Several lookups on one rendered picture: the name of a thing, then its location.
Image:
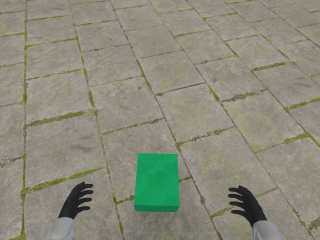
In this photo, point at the right robot forearm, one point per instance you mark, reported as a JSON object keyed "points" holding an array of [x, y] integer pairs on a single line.
{"points": [[266, 230]]}

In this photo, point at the carton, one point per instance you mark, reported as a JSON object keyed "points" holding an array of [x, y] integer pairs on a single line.
{"points": [[157, 183]]}

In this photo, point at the left robot forearm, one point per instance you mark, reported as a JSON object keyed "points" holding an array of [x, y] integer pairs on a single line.
{"points": [[62, 228]]}

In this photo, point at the right robot hand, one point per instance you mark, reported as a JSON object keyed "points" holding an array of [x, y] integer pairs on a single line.
{"points": [[253, 211]]}

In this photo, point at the left robot hand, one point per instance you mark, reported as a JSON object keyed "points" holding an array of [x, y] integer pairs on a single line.
{"points": [[70, 208]]}

